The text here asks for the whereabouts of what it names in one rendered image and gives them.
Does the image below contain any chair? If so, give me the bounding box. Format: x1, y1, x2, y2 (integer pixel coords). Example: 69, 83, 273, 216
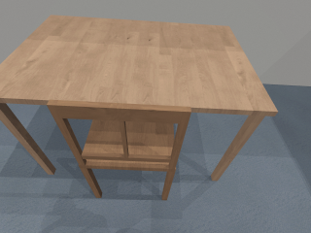
47, 99, 191, 201

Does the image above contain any table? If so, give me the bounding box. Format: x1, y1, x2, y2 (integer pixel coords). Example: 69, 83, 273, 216
0, 15, 278, 182

